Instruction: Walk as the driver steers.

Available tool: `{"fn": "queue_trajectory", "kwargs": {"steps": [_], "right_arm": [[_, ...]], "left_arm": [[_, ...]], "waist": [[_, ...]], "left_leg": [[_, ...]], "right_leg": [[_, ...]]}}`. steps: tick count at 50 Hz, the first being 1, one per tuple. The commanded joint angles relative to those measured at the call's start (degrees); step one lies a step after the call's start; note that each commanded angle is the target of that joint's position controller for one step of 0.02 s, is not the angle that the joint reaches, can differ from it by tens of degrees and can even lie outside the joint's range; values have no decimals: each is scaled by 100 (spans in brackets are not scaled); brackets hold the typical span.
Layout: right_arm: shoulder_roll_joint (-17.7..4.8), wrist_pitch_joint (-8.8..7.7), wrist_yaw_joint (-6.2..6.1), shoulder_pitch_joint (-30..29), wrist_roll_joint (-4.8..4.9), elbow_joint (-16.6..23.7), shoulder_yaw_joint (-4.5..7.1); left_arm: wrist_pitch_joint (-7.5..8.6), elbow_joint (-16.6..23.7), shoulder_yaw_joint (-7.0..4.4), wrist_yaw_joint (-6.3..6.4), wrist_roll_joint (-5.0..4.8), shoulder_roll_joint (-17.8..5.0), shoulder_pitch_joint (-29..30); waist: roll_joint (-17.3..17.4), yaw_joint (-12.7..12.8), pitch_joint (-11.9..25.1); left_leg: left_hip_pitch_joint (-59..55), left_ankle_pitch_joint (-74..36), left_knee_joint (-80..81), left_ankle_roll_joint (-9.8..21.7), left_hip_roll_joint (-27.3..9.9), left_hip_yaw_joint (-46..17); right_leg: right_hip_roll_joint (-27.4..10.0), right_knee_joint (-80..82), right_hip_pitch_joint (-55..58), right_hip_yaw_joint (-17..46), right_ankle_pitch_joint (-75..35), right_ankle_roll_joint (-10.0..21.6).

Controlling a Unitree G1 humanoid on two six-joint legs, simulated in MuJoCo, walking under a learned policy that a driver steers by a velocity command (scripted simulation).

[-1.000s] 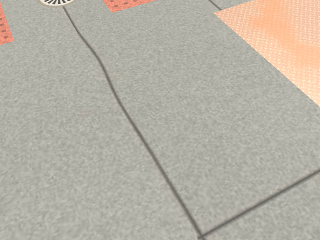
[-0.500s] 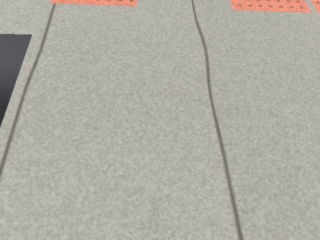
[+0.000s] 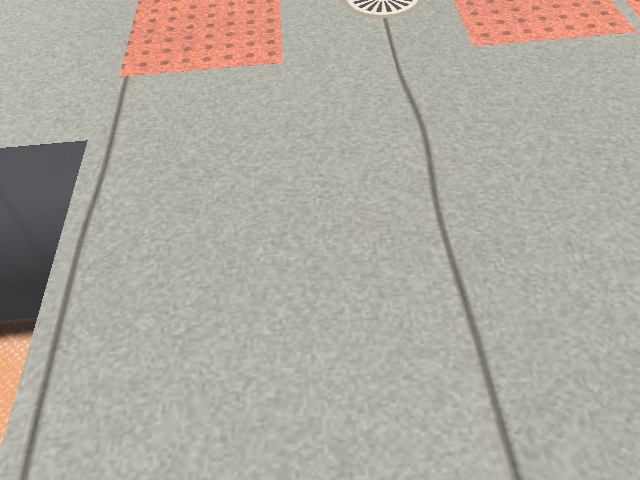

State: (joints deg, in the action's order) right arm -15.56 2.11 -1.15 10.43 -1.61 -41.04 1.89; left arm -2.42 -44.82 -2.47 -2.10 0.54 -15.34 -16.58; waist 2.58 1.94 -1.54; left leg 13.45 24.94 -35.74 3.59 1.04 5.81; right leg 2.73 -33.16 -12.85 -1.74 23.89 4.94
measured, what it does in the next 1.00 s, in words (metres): walks ahead: left foot, then right foot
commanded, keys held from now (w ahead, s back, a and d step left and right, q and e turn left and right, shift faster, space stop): w+e+shift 0.20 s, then w+shift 0.30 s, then w+q+shift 0.50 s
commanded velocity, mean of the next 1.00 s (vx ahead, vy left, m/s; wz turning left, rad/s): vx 0.83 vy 0.00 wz -0.05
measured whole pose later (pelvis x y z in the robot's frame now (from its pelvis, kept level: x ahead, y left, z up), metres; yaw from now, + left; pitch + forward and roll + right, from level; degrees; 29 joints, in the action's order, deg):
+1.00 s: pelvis +0.69 -0.13 +0.01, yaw -1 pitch +2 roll -1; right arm -19.0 -1.8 2.0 17.9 -0.8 -46.2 4.3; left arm 5.2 -44.2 -1.8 0.1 2.9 -15.7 -12.8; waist 2.7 -1.1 -0.3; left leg 28.8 16.2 -73.3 5.8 -1.6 -0.2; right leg -1.7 -28.9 -14.7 -6.6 16.2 -0.3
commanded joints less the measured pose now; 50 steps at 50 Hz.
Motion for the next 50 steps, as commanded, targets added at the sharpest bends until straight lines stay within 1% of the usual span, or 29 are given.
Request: {"fn": "queue_trajectory", "kwargs": {"steps": [1,2,3,5,6,11,16,18,19,20,21,22,23,24,25,26,28,31,34,36,39,41,42,43,44,45,46,47,50], "right_arm": [[-424,-212,75,-1420,-107,1046,94],[-609,-316,130,-1380,-60,1019,128],[-695,-421,214,-1195,-7,894,146],[-770,-496,301,-874,-151,649,165],[-722,-473,323,-843,-181,600,148],[-611,-367,334,-1408,-87,779,59],[-574,-478,415,-2016,-53,1022,-1],[-691,-519,388,-1677,-52,1014,33],[-791,-540,335,-1241,-40,921,85],[-980,-562,237,-426,-19,696,185],[-1219,-583,116,845,-31,363,297],[-1703,-617,-1,1973,-185,226,446],[-2075,-628,64,2093,-265,72,510],[-1478,-625,111,1428,-157,85,408],[-1149,-647,137,1160,-98,71,352],[-945,-672,172,1141,-89,-20,301],[-591,-720,199,1229,-43,-260,167],[-554,-817,174,1539,108,-490,167],[-715,-856,137,1249,114,-417,254],[-973,-888,163,1395,194,-467,336],[-1118,-865,184,1679,220,-596,364],[-1359,-809,193,1708,172,-665,428],[-1137,-829,213,1574,174,-582,384],[-102,-846,174,1887,309,-328,162],[-407,-775,160,1816,379,-130,177],[-602,-682,152,1297,259,-154,223],[-565,-629,211,1010,163,-171,207],[-495,-566,277,870,115,-188,213],[-174,-296,423,523,-3,42,156]], "left_arm": [[170,-13,-408,-51,53,-1418,-1425],[181,73,-357,25,59,-1216,-1044],[224,147,-343,75,22,-1125,-747],[331,191,-370,134,-24,-1125,-590],[387,164,-357,130,-27,-1069,-638],[511,46,-413,128,-31,-1114,-1059],[639,-96,-371,181,-24,-1090,-1314],[692,-119,-381,211,-19,-1217,-1115],[720,-126,-383,214,-12,-1296,-969],[739,-180,-388,198,10,-1360,-912],[757,-179,-381,176,16,-1357,-728],[825,-23,-254,171,-52,-880,-804],[851,193,-87,122,-149,-313,-971],[821,184,-91,146,13,-595,-352],[815,241,-119,82,93,-745,20],[822,290,-99,13,180,-762,288],[765,450,-18,-73,321,-550,457],[700,862,124,-121,388,-359,1079],[722,1205,261,-229,257,-340,1841],[730,1218,310,-263,168,-279,2049],[724,1118,183,-87,165,-592,1866],[763,704,-9,110,202,-928,424],[785,563,-160,260,299,-1290,-562],[790,525,-272,333,528,-1696,-1137],[730,550,-306,299,384,-1708,-858],[718,571,-218,287,315,-1174,-252],[744,534,-141,258,277,-787,-7],[766,461,-110,250,304,-647,68],[921,84,-50,203,130,-386,-139]], "waist": [[-1703,708,-527],[-1085,431,-811],[-793,212,-751],[-544,89,-374],[-586,102,-251],[-796,345,-347],[-1046,668,-482],[-1120,410,-421],[-1126,144,-241],[-955,-281,220],[-686,-943,917],[190,-1358,1776],[1637,-1008,2142],[845,-838,1008],[197,-727,542],[-128,-652,345],[237,-323,-34],[231,-221,-470],[128,-160,-667],[147,-241,-483],[37,-189,-71],[-76,518,927],[-244,976,1465],[-1575,757,2317],[-1966,551,2473],[-1299,394,1381],[-794,318,771],[-670,187,489],[-845,-138,-28]], "left_leg": [[3704,1173,-1913,-131,420,-603],[3822,417,-2271,-178,-2,-1044],[3585,-261,-2202,-253,-149,-1072],[3168,-875,-1965,-462,-253,-958],[3021,-1105,-1903,-553,-239,-890],[3069,-1591,-1044,-860,-211,-693],[2316,-2050,124,-626,-214,-411],[1650,-1823,407,-396,-155,-338],[943,-1544,492,-276,16,-232],[-143,-1262,518,-130,215,-143],[-1755,-1090,371,43,51,-289],[-3307,1384,724,347,-1247,-2070],[-3659,3558,2159,762,-2451,-5339],[-2752,3153,2350,767,-2323,-5561],[-2115,2301,2207,772,-2132,-4517],[-1613,1513,2249,814,-1812,-3838],[-934,765,2476,878,-1363,-3256],[-536,55,2929,1128,-1199,-3003],[448,-1082,3293,991,-745,-2224],[880,-2155,3520,900,-779,-2075],[-206,-4109,2592,665,-898,-2027],[-120,-5160,208,438,-582,-1759],[930,-4016,-1465,349,-246,-1633],[2345,114,-3520,303,199,-1262],[2894,-28,-4398,389,153,-1185],[3271,-620,-4506,397,-240,-1089],[3229,-927,-4247,361,-444,-1035],[3058,-986,-4091,303,-567,-1024],[3125,-978,-3863,183,-845,-969]], "right_leg": [[-2202,2819,1673,5076,3324,1492],[-2108,2747,1379,4734,3055,1478],[-1797,2637,1178,4186,2372,1291],[-1290,2608,1341,3361,1181,1023],[-1115,2563,1323,3103,721,987],[-872,2515,1061,2876,32,1024],[-1044,2571,949,2753,-869,882],[-1201,2394,979,2642,-2039,733],[-1200,2020,893,2466,-3353,606],[-1049,1000,772,2145,-4914,479],[-723,-540,71,1773,-5247,341],[-211,-2719,-1276,1380,-3673,213],[505,-4139,-2609,1143,263,90],[121,-4583,-3230,1227,-267,254],[-168,-4457,-3208,1098,-760,279],[-340,-4174,-3051,978,-923,272],[-614,-3782,-2995,782,-875,112],[-845,-3121,-3473,533,-901,-228],[-718,-1174,-2360,268,-1953,-510],[-413,-540,-958,-43,-2463,-516],[-211,12,-341,21,-2303,-400],[-43,154,1486,-50,-1551,-290],[-898,93,2819,675,-574,-188],[-2827,739,3973,3294,1822,114],[-3095,1824,3536,5150,2590,377],[-2744,1834,2758,4185,2348,324],[-2510,1768,2035,3184,1193,290],[-2285,1851,1544,2498,275,206],[-2075,2165,907,1207,-988,78]]}}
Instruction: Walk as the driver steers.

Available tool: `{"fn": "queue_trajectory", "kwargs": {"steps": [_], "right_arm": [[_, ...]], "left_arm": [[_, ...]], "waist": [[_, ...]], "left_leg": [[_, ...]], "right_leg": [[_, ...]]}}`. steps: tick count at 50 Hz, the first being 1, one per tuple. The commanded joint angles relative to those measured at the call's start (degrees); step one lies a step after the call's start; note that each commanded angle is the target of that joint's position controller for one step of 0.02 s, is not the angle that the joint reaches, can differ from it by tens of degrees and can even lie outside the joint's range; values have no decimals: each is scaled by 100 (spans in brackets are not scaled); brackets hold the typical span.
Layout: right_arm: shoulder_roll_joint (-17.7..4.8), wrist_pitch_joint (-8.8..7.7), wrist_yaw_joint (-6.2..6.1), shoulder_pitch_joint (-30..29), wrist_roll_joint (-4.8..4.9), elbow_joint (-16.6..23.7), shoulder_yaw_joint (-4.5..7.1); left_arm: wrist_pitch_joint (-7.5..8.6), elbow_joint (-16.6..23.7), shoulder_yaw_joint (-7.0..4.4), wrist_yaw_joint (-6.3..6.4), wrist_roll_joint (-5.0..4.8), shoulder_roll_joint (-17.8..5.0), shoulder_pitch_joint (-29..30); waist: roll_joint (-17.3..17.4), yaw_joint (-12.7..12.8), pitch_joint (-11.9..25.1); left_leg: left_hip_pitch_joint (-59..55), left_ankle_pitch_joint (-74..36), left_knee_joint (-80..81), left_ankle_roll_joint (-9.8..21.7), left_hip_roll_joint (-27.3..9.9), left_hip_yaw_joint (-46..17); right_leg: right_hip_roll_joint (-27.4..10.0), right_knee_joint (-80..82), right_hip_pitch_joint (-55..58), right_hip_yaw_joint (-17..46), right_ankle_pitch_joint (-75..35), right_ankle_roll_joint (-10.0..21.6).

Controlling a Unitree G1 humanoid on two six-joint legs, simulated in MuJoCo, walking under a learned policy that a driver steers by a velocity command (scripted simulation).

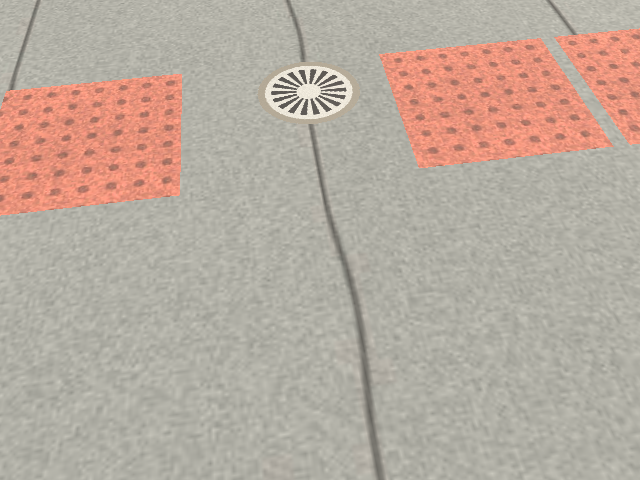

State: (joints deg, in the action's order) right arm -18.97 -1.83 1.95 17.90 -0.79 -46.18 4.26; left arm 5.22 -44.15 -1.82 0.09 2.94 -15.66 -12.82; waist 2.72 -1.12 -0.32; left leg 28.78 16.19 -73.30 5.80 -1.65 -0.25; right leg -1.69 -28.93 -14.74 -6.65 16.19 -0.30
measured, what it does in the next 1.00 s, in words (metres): walks ahead, turning left: left foot, then right foot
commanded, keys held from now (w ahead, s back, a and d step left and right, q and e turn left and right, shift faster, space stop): w+q+shift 0.20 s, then w+shift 0.10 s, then w+e+shift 0.02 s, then e+shift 0.26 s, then q+shift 0.42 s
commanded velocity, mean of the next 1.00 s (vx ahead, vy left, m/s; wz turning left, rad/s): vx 0.54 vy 0.00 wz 0.37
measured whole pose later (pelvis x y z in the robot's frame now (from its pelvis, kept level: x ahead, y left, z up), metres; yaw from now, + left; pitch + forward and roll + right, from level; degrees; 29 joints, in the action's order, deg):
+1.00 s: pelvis +0.65 +0.09 +0.00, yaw +23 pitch -1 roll +0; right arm -15.1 5.1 0.3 12.3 -1.4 -47.3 3.6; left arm 0.2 -44.3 -1.3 2.7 1.3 -13.1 -11.3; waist 1.2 -0.6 -5.3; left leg 29.2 22.0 -63.0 -2.5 -2.8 -0.5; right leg -0.1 -23.3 -16.8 -14.2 6.2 7.3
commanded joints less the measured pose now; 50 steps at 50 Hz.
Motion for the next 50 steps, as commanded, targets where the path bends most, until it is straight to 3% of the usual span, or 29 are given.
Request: {"fn": "queue_trajectory", "kwargs": {"steps": [1,4,7,8,10,12,13,14,15,16,17,18,20,22,24,26,28,30,32,33,34,35,36,37,38,39,40,44,50], "right_arm": [[208,156,154,-496,-103,688,-102],[195,177,273,-1127,-102,1078,-181],[100,161,392,-1765,-84,1282,-261],[86,148,410,-1883,-79,1293,-277],[-122,124,366,-1554,-66,1155,-229],[-460,85,252,-37,-100,707,-75],[-699,78,136,1205,-126,258,75],[-1004,118,-23,1216,-111,77,219],[-1657,160,-81,521,-244,350,303],[-1508,204,-124,728,-134,524,335],[-1229,140,-197,435,-142,469,271],[-888,42,-216,75,-139,420,164],[-476,-231,-187,-133,-97,350,-7],[-332,-404,-130,-191,-55,174,-69],[-212,-488,-118,-284,-43,74,-118],[-98,-492,-161,-693,19,170,-161],[-99,-489,-239,-457,83,144,-162],[-187,-475,-336,-81,142,24,-138],[-345,-402,-419,-91,115,-67,-98],[-340,-342,-426,-275,111,-72,-97],[-311,-263,-407,-521,208,-57,-95],[542,-160,-351,540,234,-96,-258],[505,-69,-405,1465,360,-405,-259],[-9,20,-432,1023,214,-362,-164],[-349,87,-421,465,21,-219,-55],[-359,159,-391,168,-73,-169,-13],[-289,284,-325,210,-133,-182,-5],[17,564,-212,148,-3,-105,-12],[-56,728,-115,-398,-70,243,56]], "left_arm": [[198,-79,-103,-41,-163,-288,-569],[293,-177,-101,-42,-160,-309,-372],[311,-269,-150,8,-155,-584,-422],[304,-313,-168,28,-155,-722,-598],[201,-297,-248,90,-143,-1098,-811],[1,-207,-327,158,-88,-1453,-639],[-76,-131,-324,153,-54,-1451,-477],[-92,-211,-262,67,7,-1055,-636],[-27,264,-47,8,-111,-335,-1473],[93,500,-70,25,-191,-788,-791],[122,467,-72,50,-279,-890,-458],[99,311,-45,56,-279,-818,-509],[-163,-5,3,23,-205,-537,-934],[-351,-158,-19,-71,-216,-391,-1055],[-354,-62,-16,-135,-243,-238,-677],[-296,-22,37,-211,-277,-75,-409],[-252,14,73,-265,-273,22,-101],[-243,-36,47,-292,-125,-28,-263],[-252,-275,-73,-240,17,-285,-1119],[-211,-505,-143,-177,48,-425,-1735],[-120,-680,-215,-90,43,-623,-2221],[-68,-703,-232,-19,69,-1033,-1905],[-44,-462,-205,6,-132,-1008,-1827],[-140,-175,-234,54,-283,-913,-1086],[-235,-13,-102,84,-302,-515,-444],[-270,42,-34,119,-269,-303,-264],[-306,64,-23,182,-269,-280,-281],[-354,98,-129,267,-153,-559,-287],[-523,302,-178,299,-155,-565,-30]], "waist": [[-813,134,-270],[-831,-80,-507],[-445,-60,-799],[-391,-26,-768],[-625,-262,-382],[-885,-1084,447],[-748,-1576,974],[29,-1271,807],[1399,-138,1383],[596,-696,2021],[-43,-508,907],[-600,-129,188],[-906,331,-143],[-624,505,-324],[-217,489,-423],[59,468,-276],[41,200,-76],[109,133,197],[394,516,393],[323,865,431],[-220,1295,427],[-1730,418,867],[-1127,284,2135],[-647,182,1621],[-272,8,740],[-88,-39,409],[-249,-40,356],[-534,-34,358],[-859,132,255]], "left_leg": [[1783,-235,-58,-51,-612,-306],[1715,-1161,712,-28,-577,-38],[917,-1822,2338,175,-311,660],[575,-1884,2690,276,-103,940],[-80,-1589,2934,441,364,1236],[-1833,-989,3049,673,699,958],[-3326,-825,3440,831,756,599],[-4199,-260,3595,925,310,-173],[-5428,-750,3997,1584,-1235,-2983],[-5524,674,5356,1778,-1564,-4165],[-4520,287,5806,1538,-1653,-3725],[-3340,-1007,5774,1314,-1547,-2987],[-1700,-3745,5708,1073,-1369,-1631],[-1203,-4611,5934,764,-1079,-604],[-1351,-5548,6025,307,-568,313],[-1640,-5181,6019,14,-197,1075],[-2296,-5234,5686,-105,-232,1354],[-2553,-5702,5065,-202,-410,1362],[-2430,-6066,4241,-234,-702,1108],[-2405,-5581,3414,-238,-677,1036],[-2347,-3854,1627,-282,-84,1189],[-958,2410,-403,-353,945,668],[-802,2010,-938,-294,1080,-1177],[-694,1405,-896,-328,768,-998],[-445,1177,-617,-379,472,-571],[-350,1066,-324,-459,272,-420],[-624,898,-139,-557,191,-315],[-670,674,179,-753,74,-107],[39,546,1217,-881,-225,114]], "right_leg": [[-1590,1847,1087,1313,-681,556],[-1259,2119,801,101,-1818,404],[-971,2415,689,-773,-2769,287],[-952,2271,872,-926,-3878,250],[-1074,1391,1541,-997,-6545,192],[-1324,-592,1448,-809,-7615,308],[-1265,-2226,833,-697,-6923,383],[-470,-4412,-508,-617,-1964,300],[95,-6520,-2522,-8,1419,70],[105,-6664,-3161,884,743,136],[-149,-6368,-3396,798,321,148],[-381,-5871,-2942,781,90,157],[-504,-5163,-1630,1043,287,98],[-411,-4263,-1233,1040,209,85],[-246,-3159,-1322,701,-641,182],[-72,-1925,-1168,227,-1796,245],[158,-975,-1138,-185,-2718,291],[445,-630,-584,-337,-2900,390],[643,-577,325,35,-2289,575],[547,-102,732,320,-2477,675],[113,763,1030,589,-4337,940],[-1503,-481,2318,1832,-9283,1483],[-2377,-354,2678,3030,-9315,2177],[-2234,319,1757,2792,-6932,2148],[-1946,724,921,2404,-5041,1920],[-1732,962,565,2082,-4203,1676],[-1574,1186,181,1676,-3709,1499],[-1381,1520,-190,856,-2249,1359],[-1619,1757,412,426,-444,1275]]}}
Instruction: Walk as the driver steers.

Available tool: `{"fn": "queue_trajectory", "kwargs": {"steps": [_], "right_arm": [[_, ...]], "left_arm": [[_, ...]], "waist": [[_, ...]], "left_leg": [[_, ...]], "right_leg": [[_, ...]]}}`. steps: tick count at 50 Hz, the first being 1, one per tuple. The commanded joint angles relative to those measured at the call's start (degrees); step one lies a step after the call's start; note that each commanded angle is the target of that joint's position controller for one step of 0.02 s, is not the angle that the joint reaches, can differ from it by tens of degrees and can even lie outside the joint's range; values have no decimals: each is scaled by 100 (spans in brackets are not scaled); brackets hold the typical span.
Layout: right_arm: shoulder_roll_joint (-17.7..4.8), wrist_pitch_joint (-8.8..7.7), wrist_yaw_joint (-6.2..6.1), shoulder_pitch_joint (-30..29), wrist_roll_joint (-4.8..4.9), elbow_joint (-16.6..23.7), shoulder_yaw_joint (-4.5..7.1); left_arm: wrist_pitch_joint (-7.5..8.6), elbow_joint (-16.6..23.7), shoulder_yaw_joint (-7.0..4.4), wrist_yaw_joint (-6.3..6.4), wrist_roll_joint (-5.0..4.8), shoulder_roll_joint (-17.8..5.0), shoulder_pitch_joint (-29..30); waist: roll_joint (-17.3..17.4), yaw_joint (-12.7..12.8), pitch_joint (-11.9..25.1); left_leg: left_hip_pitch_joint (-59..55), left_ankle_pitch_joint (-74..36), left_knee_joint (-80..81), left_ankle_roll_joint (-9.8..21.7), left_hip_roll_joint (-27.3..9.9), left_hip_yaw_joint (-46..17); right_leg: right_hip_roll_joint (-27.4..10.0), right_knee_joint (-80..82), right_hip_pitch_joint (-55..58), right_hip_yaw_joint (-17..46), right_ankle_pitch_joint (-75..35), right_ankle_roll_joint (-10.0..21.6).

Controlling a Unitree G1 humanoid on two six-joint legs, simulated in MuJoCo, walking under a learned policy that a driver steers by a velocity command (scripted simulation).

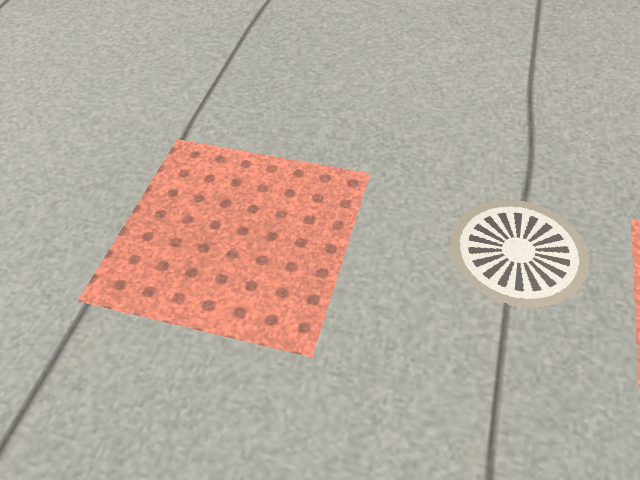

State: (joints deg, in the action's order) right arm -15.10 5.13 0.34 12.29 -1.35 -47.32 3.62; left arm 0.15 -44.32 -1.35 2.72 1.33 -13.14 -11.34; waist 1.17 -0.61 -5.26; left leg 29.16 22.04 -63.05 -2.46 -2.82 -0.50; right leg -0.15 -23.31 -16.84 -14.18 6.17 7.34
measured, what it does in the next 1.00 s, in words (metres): steps on the spot, turning left: left foot, then right foot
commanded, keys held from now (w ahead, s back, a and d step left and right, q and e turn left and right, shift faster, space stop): q+shift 0.46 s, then shift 0.18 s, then e+shift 0.36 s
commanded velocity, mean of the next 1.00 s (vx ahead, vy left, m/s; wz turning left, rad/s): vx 0.02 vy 0.00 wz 0.43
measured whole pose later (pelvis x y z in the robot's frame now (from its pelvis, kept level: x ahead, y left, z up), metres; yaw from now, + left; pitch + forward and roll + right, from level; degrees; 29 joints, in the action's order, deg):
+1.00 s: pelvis +0.02 +0.02 +0.01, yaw +21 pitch +2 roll +1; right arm -16.6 2.2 -0.9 5.8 -0.5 -38.8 2.4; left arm -2.9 -41.6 -4.8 -1.6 0.2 -17.5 -13.7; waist -0.1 2.4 -4.3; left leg 18.0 26.9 -42.8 -1.6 4.9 -4.9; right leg 5.2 -25.0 -18.1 9.7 7.8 2.2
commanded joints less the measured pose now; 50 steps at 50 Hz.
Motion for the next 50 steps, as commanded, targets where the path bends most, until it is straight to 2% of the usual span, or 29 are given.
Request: {"fn": "queue_trajectory", "kwargs": {"steps": [1,5,9,11,12,13,14,15,16,18,19,20,22,25,29,31,33,34,35,36,37,38,39,40,41,42,44,47,50], "right_arm": [[-434,47,80,105,-11,418,125],[-385,81,219,-37,32,655,136],[-423,104,291,-112,115,894,175],[-437,92,302,-64,165,998,204],[-436,59,292,139,169,985,214],[-614,1,245,542,114,853,274],[-1203,-70,128,718,43,845,397],[-1885,-76,0,719,-3,928,586],[-1623,-128,-71,645,-14,929,576],[-1342,-164,-126,20,28,1091,475],[-1224,-188,-132,-162,87,1196,438],[-1098,-210,-103,-214,104,1258,395],[-1095,-252,-7,-51,111,1282,388],[-1139,-243,30,164,66,1291,393],[-1122,-208,70,88,5,1313,339],[-1129,-200,80,-71,13,1325,314],[-1003,-219,27,-379,110,1337,232],[-649,-259,-19,-316,102,1337,99],[-154,-271,-25,103,62,1288,-64],[-469,-174,-44,259,14,1144,2],[-651,-166,-46,176,-6,1041,28],[-642,-216,-46,-28,-17,995,22],[-717,-274,-51,-168,1,971,46],[-808,-309,-44,-198,3,1007,74],[-797,-332,-50,-253,30,1011,65],[-743,-338,-66,-362,43,1063,49],[-613,-337,-111,-532,54,1159,17],[-500,-343,-135,-576,78,1207,-26],[-513,-382,-166,-397,106,1173,-41]], "left_arm": [[-42,345,-238,34,16,-840,-145],[-102,461,-283,-31,59,-923,72],[-127,511,-367,-195,32,-1055,163],[-135,516,-422,-289,-7,-1148,177],[-158,498,-461,-332,-41,-1206,204],[-195,450,-488,-382,-55,-1160,136],[-237,506,-431,-452,-80,-855,-61],[-258,998,-345,-406,-85,-696,544],[-301,976,-340,-342,6,-796,769],[-220,902,-348,-263,-16,-809,615],[-179,880,-371,-242,68,-869,569],[-165,822,-370,-241,93,-870,447],[-182,832,-334,-257,9,-788,426],[-224,871,-263,-248,-46,-707,445],[-236,896,-235,-211,-86,-759,336],[-219,894,-243,-184,-117,-795,182],[-153,770,-221,-148,-72,-695,-258],[-76,760,-165,-130,21,-682,-270],[2,915,-94,-137,110,-917,139],[-2,838,-77,-220,40,-949,265],[-2,854,-31,-295,-10,-725,478],[-25,831,-91,-327,-54,-874,559],[-67,803,-212,-331,-77,-1160,435],[-78,742,-318,-324,-133,-1410,173],[-80,689,-390,-339,-146,-1514,-84],[-83,634,-434,-360,-158,-1526,-327],[-117,570,-496,-373,-164,-1454,-478],[-213,631,-566,-394,-132,-1326,-189],[-302,676,-653,-456,-86,-1344,-41]], "waist": [[-703,101,759],[-742,129,760],[-786,179,833],[-771,135,858],[-621,-38,849],[-130,-233,721],[1380,-222,364],[1710,-308,-70],[746,-284,79],[558,32,261],[595,45,445],[535,61,698],[327,5,963],[499,-155,1011],[735,-221,982],[786,-151,898],[625,193,856],[141,158,912],[-1088,-226,974],[-1635,-276,863],[-1338,-310,568],[-1270,-250,413],[-1270,-130,467],[-1313,-20,596],[-1249,114,769],[-1087,225,874],[-839,263,925],[-828,173,909],[-911,135,989]], "left_leg": [[4,-16,359,-51,-134,196],[-375,89,1120,89,-144,527],[-828,376,1845,325,-48,865],[-1154,340,2401,473,-25,912],[-1563,-141,3070,569,-10,859],[-2046,-558,3945,730,-102,285],[-2196,-1396,4896,1069,-1319,-1687],[-1754,-2624,4845,1887,-1842,-3084],[-2032,-2589,4634,1899,-1606,-2320],[-2041,-2326,4538,1607,-974,-1674],[-2205,-2822,4396,1575,-803,-1556],[-2334,-3422,4231,1577,-695,-1465],[-2535,-3981,4024,1580,-627,-1486],[-2726,-3885,3902,1607,-646,-1686],[-2247,-4058,3716,1506,-646,-1859],[-2022,-4050,3625,1393,-628,-2050],[-1710,-3247,3409,1053,-448,-2030],[-1422,-2235,3163,734,-146,-1830],[-1134,-531,2681,460,584,-1162],[-1581,824,2912,359,736,-787],[-1681,555,3021,347,562,-686],[-1708,49,3334,338,623,-522],[-1640,-247,3311,304,738,-383],[-1378,-239,3121,260,808,-312],[-1021,187,2731,194,868,-270],[-634,592,2293,131,894,-289],[-185,817,1632,61,810,-417],[-248,658,1685,28,746,-460],[-830,391,2361,131,854,-404]], "right_leg": [[-1837,1187,704,1113,686,510],[-2017,1065,696,697,983,421],[-2278,778,779,418,1100,229],[-2392,490,749,270,1136,5],[-2339,160,540,70,1135,-244],[-2070,-628,86,-158,1201,-646],[-1330,-2173,-1016,-573,2568,-1106],[-447,-3176,-2107,454,3314,-1415],[-532,-3817,-2280,1025,2826,-1432],[-468,-3814,-2233,1324,1783,-1300],[-379,-3907,-2214,1337,1494,-1228],[-306,-3999,-2101,1387,1368,-1183],[-204,-3781,-1983,1441,1414,-1132],[-115,-3012,-1808,1447,1533,-1090],[10,-2187,-860,1374,1657,-887],[80,-1686,-401,1332,1670,-774],[27,-327,396,1288,771,-654],[-486,463,869,1900,243,-556],[-1691,1039,957,3533,-441,-266],[-1969,992,222,4045,-991,341],[-1612,938,162,3782,-750,332],[-1188,684,217,3427,-726,122],[-900,476,486,3269,-927,-18],[-880,307,866,3344,-1527,22],[-967,214,1281,3539,-2013,168],[-1091,182,1590,3785,-2214,342],[-1150,202,1732,4048,-2083,559],[-878,358,1367,4094,-1264,510],[-667,470,851,4295,-352,337]]}}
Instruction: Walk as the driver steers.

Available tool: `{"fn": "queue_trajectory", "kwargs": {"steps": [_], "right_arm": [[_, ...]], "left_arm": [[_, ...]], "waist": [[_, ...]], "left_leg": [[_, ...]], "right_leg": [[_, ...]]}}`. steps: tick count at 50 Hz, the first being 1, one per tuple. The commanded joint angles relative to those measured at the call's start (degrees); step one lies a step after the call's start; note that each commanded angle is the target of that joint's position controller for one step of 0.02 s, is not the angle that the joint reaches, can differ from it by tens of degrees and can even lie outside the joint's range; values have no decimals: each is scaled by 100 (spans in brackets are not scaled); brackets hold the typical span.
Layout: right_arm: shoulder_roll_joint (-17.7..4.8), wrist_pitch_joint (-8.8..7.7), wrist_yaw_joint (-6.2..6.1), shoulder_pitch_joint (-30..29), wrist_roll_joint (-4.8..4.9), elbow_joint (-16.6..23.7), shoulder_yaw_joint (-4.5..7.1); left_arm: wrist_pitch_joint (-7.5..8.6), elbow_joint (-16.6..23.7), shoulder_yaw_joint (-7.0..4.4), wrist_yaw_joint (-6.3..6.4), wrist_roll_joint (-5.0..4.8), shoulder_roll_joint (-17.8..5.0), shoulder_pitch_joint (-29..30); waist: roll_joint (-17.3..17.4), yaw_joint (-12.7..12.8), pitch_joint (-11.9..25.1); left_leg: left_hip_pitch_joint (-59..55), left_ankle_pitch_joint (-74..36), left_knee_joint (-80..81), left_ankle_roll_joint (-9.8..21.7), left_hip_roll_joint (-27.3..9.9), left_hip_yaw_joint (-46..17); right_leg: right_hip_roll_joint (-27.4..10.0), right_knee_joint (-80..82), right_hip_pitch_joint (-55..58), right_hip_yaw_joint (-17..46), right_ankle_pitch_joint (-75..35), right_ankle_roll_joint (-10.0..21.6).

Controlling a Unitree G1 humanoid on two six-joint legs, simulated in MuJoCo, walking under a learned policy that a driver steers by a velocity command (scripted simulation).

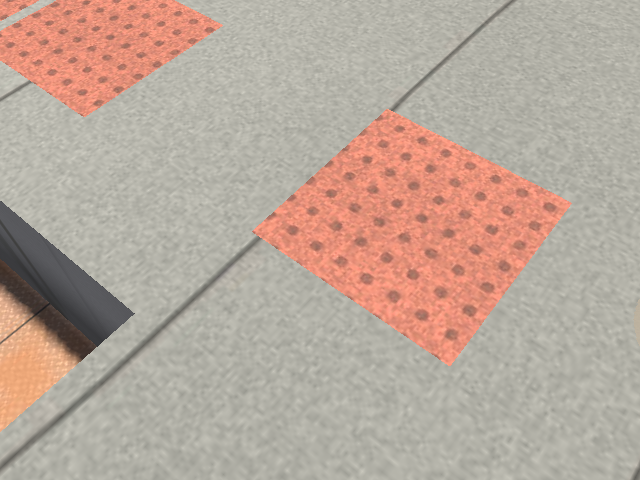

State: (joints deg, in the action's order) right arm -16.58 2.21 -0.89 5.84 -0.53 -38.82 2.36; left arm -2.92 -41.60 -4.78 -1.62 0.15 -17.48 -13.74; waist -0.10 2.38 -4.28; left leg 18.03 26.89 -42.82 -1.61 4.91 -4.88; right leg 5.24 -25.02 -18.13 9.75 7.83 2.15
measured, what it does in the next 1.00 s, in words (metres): walks ahead: left foot, then right foot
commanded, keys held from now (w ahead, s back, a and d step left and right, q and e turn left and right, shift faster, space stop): e+shift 0.20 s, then shift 0.10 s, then w+shift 0.14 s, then w+q+shift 0.56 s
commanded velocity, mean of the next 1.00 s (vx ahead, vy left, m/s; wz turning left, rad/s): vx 0.47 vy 0.00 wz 0.00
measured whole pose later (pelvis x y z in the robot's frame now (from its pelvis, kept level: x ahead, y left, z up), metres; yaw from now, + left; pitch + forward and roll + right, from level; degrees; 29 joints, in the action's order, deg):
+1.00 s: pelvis +0.29 -0.04 -0.05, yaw +3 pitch +1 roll +0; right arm -17.7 -0.9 3.3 6.3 -1.0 -40.4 2.7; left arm 2.9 -52.3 -1.5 0.8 2.6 -14.3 -25.2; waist 1.0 -0.3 -2.4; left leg 31.8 15.7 -43.3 12.3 5.6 8.5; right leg -3.3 -52.8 5.4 -11.7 24.2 -0.8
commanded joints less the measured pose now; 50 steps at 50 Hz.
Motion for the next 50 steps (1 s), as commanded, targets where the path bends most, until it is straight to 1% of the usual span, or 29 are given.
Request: {"fn": "queue_trajectory", "kwargs": {"steps": [1,3,4,5,6,7,8,10,15,16,18,21,23,25,26,27,28,29,30,32,34,37,41,44,45,47,48,49,50], "right_arm": [[-379,-107,-70,414,24,277,86],[-411,-148,-171,990,-7,94,107],[-861,-179,-253,1122,-74,68,207],[-1475,-160,-271,623,-105,314,309],[-1275,-136,-218,216,-230,412,252],[-816,-162,-191,56,-232,464,122],[-546,-190,-167,-170,-190,482,36],[-511,-232,-190,-238,-163,562,15],[-776,-291,-143,972,-115,186,147],[-852,-297,-99,1182,-133,132,189],[-958,-322,-4,1290,-151,58,237],[-959,-399,98,1407,-173,-129,267],[-975,-432,145,1424,-129,-288,294],[-935,-359,165,1172,19,-394,309],[-703,-376,171,910,54,-296,253],[-35,-421,205,454,47,8,59],[-66,-467,170,255,65,215,66],[-432,-473,198,51,34,259,144],[-573,-470,273,261,72,87,217],[-614,-384,382,736,-25,-265,256],[-448,-314,482,662,-96,-270,223],[-312,-295,563,129,-58,-70,166],[-154,-299,679,-589,-99,235,18],[-130,-264,654,-627,-46,324,-58],[-250,-248,611,-281,-22,245,-32],[-721,-245,495,1520,14,-224,167],[-1064,-293,397,2607,-34,-573,350],[-1336,-268,257,2427,-13,-688,483],[-1901,-194,249,1908,-145,-487,588]], "left_arm": [[-16,441,-333,-40,37,-932,322],[-41,559,-344,-41,-15,-902,735],[-11,641,-277,-2,-41,-646,688],[17,682,-210,49,-56,-269,284],[16,543,-305,105,176,-832,299],[-6,479,-359,63,168,-946,268],[-52,359,-348,1,177,-865,55],[-143,238,-308,-135,119,-786,-242],[-177,507,-120,-175,64,-525,469],[-184,528,-88,-183,84,-516,522],[-182,608,-54,-248,132,-545,826],[-53,607,39,-273,147,-429,1088],[103,537,115,-244,132,-308,1036],[286,124,157,-131,168,-162,145],[376,-235,72,-30,214,-417,-805],[468,-358,-18,70,328,-910,-1762],[504,-211,-134,192,315,-1441,-1370],[523,-197,-84,247,279,-1123,-1086],[583,-118,47,230,228,-719,-589],[674,-2,149,225,188,-406,-170],[783,-110,167,208,165,-362,-327],[902,-324,158,140,172,-353,-603],[988,-612,206,190,158,-269,-877],[961,-721,174,296,164,-587,-1019],[889,-715,122,362,195,-798,-998],[672,-556,-13,430,304,-1208,-580],[626,-445,-30,374,279,-1235,-402],[685,-445,115,227,315,-608,-400],[840,252,279,131,136,-91,-404]], "waist": [[-834,-230,892],[-833,-583,815],[-184,-553,754],[1352,-294,774],[735,-213,381],[499,-43,295],[423,128,216],[761,138,363],[773,-450,567],[851,-558,745],[1094,-706,575],[944,-709,123],[782,-561,5],[370,39,-67],[-73,449,222],[-1381,924,724],[-1187,781,115],[-728,624,-184],[-609,281,-254],[-693,-48,-27],[-575,-82,-119],[-443,-70,-510],[-312,-52,-740],[-479,-251,-297],[-680,-506,18],[-903,-1465,1037],[-630,-1915,1501],[364,-1482,1183],[1633,-805,1533]], "left_leg": [[-68,-217,713,114,133,60],[-1233,-966,2156,287,159,162],[-1802,-550,3010,514,-732,-680],[-1740,314,3525,1075,-2507,-2589],[-684,-277,3476,1440,-2835,-2403],[-334,-1130,3243,1448,-2504,-1877],[-291,-1794,3060,1274,-2061,-1154],[-704,-2716,2781,1135,-1631,-277],[-1863,-4195,2315,1386,-1901,-201],[-1994,-2808,2539,1377,-1947,-285],[-1812,268,3182,1312,-2009,-678],[-1344,851,3552,1240,-2111,-725],[-808,492,3502,1249,-1990,-502],[291,210,2802,1219,-1576,-166],[1592,111,1949,1011,-1217,108],[2666,675,-319,797,-537,651],[3924,226,-1259,772,-194,224],[4094,-344,-1786,788,-604,-282],[3947,-865,-1960,715,-666,-338],[3405,-1382,-2226,489,-789,-59],[3363,-1757,-2567,420,-813,123],[3563,-2241,-2310,449,-837,319],[3171,-2553,-1117,744,-876,1073],[1819,-2318,-312,1127,-319,1799],[1437,-2027,-245,1231,-128,1850],[-385,-1038,-270,1508,198,1616],[-1960,-851,391,1685,266,1166],[-2886,-300,650,1849,-373,76],[-4078,291,1701,2922,-1686,-3345]], "right_leg": [[-1126,666,697,1955,-215,751],[-738,563,-263,1819,720,280],[-229,7,-1050,1377,1785,-125],[677,-1792,-1746,-99,2432,-376],[57,-2891,-1739,-339,2285,-445],[-113,-3490,-1346,-385,2000,-415],[-182,-3926,-1288,-440,1677,-400],[-265,-4473,-1467,-682,1339,-486],[-252,-3412,-1614,-697,1646,-598],[-285,-3106,-1540,-743,1653,-530],[-323,-2528,-1427,-819,1653,-390],[-345,-1635,-942,-1018,1859,-145],[-302,-779,-61,-1215,1994,82],[-174,737,1691,-1539,818,304],[-525,773,3380,-1116,774,390],[-2202,1465,4320,829,2772,450],[-3018,1727,3682,2052,3540,857],[-2956,1701,3222,1789,3596,907],[-2542,1682,2979,1133,2952,633],[-2073,1803,2516,7,1755,310],[-1883,1948,2149,-631,1032,274],[-1768,2213,1828,-1317,311,264],[-1659,2311,1900,-2153,-1496,84],[-1743,1509,2255,-2575,-5898,-93],[-1851,874,2567,-2583,-7128,-134],[-2115,-1531,2384,-2430,-7990,6],[-1990,-3311,1496,-2330,-6751,128],[-1113,-5250,-247,-2196,-854,82],[-166,-7150,-2769,-1445,2005,-254]]}}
